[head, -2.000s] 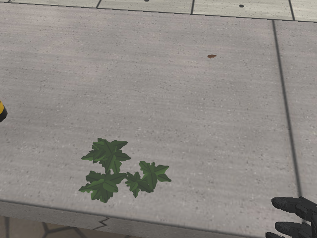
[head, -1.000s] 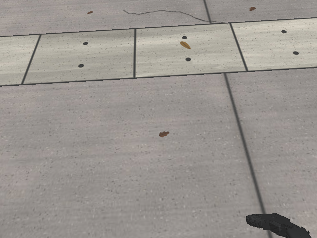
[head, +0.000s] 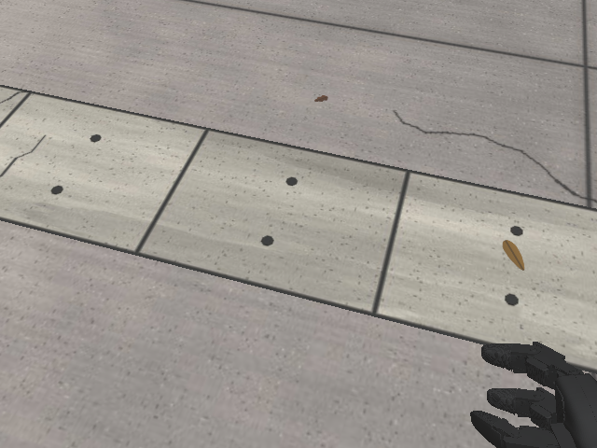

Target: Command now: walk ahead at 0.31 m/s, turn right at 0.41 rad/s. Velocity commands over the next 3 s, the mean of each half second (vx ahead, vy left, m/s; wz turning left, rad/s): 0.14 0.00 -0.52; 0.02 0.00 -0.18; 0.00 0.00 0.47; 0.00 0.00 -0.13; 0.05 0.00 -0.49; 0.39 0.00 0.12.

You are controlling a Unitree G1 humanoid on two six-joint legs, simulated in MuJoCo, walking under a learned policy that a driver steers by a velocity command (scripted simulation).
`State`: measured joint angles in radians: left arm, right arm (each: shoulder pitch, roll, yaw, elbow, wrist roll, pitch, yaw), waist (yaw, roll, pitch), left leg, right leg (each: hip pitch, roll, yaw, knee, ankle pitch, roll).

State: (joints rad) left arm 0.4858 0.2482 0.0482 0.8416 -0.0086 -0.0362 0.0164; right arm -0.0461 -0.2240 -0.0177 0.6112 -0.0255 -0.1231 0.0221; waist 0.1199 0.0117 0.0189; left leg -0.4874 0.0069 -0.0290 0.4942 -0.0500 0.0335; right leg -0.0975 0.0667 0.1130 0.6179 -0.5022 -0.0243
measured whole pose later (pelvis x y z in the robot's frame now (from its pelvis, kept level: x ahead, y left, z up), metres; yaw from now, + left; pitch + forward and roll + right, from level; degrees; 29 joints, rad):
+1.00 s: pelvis +0.12 -0.02 +0.01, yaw -20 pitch +0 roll -1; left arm 0.17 0.23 0.05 0.65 0.03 0.02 0.03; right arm 0.20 -0.24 -0.04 0.77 0.00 0.00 -0.01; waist 0.00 -0.02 0.02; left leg -0.28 -0.02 -0.08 0.58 -0.29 -0.01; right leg -0.31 0.04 0.04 0.54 -0.23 -0.01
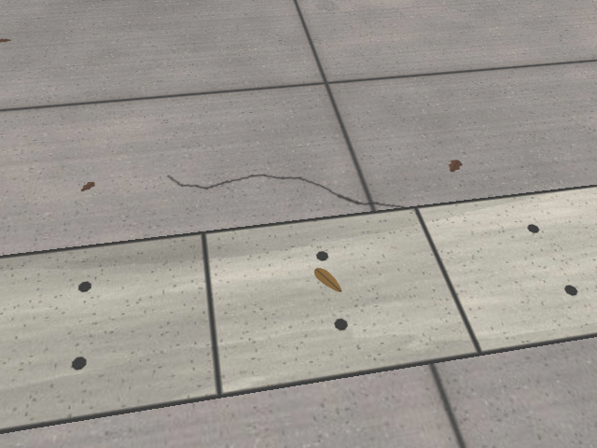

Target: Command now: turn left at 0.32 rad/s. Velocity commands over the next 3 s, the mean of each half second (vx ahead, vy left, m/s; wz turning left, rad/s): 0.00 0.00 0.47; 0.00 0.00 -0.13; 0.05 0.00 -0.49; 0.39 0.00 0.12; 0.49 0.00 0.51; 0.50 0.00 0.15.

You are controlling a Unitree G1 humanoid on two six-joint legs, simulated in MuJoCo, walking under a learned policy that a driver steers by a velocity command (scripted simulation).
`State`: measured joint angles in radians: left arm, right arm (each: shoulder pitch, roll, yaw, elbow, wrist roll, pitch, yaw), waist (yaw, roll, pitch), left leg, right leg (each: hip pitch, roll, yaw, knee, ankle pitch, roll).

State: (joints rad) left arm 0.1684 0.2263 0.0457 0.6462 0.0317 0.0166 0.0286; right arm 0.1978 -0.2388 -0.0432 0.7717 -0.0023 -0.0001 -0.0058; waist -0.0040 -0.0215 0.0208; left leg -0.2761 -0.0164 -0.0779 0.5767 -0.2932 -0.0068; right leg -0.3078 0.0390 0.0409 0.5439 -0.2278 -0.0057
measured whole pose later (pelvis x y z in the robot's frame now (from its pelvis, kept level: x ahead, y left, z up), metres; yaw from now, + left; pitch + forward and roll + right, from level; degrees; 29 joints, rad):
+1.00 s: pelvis -0.03 +0.05 +0.00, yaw +9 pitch +1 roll +0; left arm 0.21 0.28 0.07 0.68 0.00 0.01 0.03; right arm 0.13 -0.28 -0.09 0.65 -0.01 0.03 -0.03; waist 0.02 0.00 0.03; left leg -0.39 -0.06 0.00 0.83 -0.52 0.02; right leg -0.33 0.00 0.09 0.61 -0.31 0.02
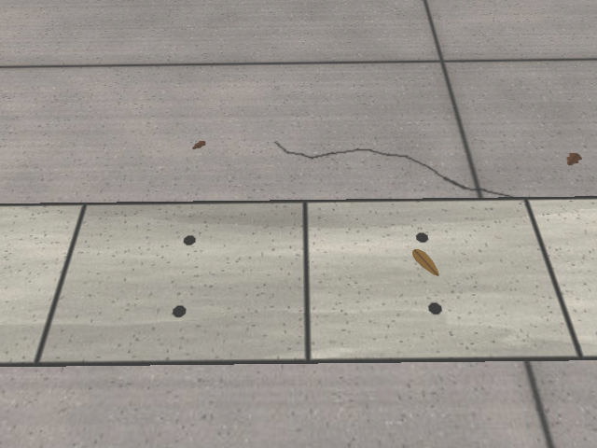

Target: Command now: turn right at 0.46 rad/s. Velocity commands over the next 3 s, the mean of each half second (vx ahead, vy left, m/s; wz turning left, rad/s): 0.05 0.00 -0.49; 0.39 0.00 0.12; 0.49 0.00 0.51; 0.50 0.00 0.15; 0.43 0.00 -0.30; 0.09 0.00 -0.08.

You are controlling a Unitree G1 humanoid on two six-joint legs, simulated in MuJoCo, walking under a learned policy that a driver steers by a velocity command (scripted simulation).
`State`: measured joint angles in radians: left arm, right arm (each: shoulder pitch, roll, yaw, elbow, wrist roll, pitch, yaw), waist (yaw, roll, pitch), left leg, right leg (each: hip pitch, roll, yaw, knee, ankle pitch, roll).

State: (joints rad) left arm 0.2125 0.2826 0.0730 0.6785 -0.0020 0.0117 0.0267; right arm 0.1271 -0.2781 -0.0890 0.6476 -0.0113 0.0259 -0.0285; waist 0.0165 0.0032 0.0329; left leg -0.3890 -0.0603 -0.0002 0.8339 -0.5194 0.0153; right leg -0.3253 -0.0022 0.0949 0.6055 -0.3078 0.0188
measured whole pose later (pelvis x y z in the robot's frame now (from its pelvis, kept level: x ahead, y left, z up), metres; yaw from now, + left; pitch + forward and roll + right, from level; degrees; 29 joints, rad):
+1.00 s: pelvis +0.14 -0.05 +0.00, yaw -9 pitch +2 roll -1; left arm 0.38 0.25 0.06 0.79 0.00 -0.09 0.01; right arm 0.15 -0.28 -0.05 0.70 0.02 -0.04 0.05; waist 0.07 0.05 0.04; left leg -0.71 0.07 -0.02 0.75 0.01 0.01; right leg 0.11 0.02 -0.19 0.21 -0.35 -0.01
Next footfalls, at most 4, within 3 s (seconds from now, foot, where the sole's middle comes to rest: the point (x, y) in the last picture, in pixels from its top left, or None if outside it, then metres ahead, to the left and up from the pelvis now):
0.66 right None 0.01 -0.13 -0.77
1.12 left None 0.40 0.02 -0.77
1.62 right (390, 355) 0.69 -0.17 -0.77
2.12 left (274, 272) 0.92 0.12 -0.77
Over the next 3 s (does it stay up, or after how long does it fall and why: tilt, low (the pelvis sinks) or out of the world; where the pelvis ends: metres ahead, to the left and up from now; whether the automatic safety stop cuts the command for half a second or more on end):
stays up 1.05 -0.01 0.00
